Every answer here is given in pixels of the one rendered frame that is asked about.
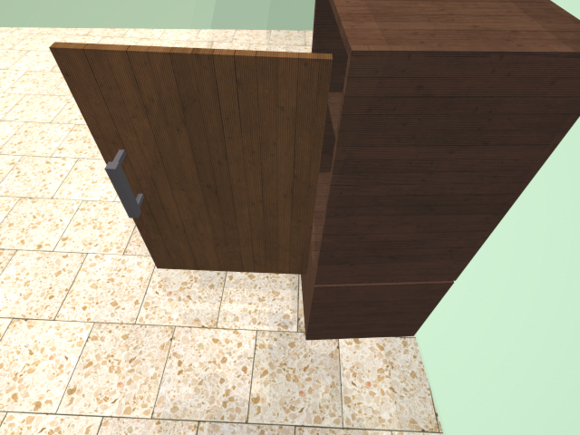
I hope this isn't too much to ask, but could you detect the handle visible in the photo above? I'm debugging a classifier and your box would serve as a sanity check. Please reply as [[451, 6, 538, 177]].
[[105, 150, 144, 218]]

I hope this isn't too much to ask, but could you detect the cupboard door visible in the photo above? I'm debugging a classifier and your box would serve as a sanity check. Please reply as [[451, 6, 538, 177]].
[[49, 42, 333, 275]]

